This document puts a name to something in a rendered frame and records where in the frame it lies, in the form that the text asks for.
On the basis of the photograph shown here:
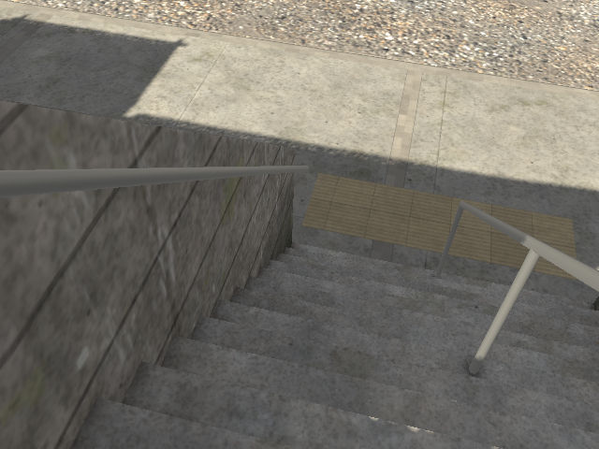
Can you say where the stairs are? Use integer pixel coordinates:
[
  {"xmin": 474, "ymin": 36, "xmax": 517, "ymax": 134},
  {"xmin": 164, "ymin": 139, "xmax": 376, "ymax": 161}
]
[{"xmin": 32, "ymin": 242, "xmax": 599, "ymax": 449}]

